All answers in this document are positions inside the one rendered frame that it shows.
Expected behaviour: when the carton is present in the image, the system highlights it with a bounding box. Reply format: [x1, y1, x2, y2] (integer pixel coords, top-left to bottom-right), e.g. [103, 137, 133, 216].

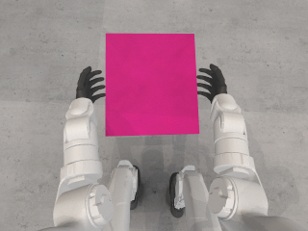
[105, 33, 200, 137]

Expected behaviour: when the left robot shin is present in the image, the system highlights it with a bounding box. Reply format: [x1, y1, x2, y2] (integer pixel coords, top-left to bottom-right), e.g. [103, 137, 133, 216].
[111, 160, 136, 200]

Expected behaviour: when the robot shin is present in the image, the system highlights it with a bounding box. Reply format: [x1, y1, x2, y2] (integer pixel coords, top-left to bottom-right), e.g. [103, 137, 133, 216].
[174, 165, 203, 209]
[111, 160, 136, 200]

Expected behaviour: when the right robot shin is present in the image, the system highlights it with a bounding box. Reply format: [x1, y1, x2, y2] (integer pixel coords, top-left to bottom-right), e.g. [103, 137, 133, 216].
[174, 165, 203, 209]

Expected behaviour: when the robot right forearm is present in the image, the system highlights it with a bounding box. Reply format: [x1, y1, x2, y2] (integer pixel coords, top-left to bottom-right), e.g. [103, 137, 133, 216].
[210, 93, 269, 209]

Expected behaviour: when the left robot upper arm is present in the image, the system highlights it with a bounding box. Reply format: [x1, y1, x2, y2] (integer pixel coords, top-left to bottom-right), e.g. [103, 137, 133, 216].
[38, 183, 115, 231]

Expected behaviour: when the right robot upper arm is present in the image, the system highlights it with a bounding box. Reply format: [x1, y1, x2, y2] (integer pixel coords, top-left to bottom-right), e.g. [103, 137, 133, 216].
[207, 175, 308, 231]

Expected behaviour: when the robot right hand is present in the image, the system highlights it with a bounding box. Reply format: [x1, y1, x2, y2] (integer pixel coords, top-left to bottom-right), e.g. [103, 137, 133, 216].
[196, 64, 227, 104]

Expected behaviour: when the robot left hand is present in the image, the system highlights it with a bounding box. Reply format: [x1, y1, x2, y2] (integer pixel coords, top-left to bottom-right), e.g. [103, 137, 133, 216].
[75, 66, 106, 103]

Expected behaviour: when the robot left forearm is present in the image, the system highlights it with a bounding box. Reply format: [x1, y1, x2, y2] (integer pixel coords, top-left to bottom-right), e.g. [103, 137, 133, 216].
[53, 97, 103, 225]

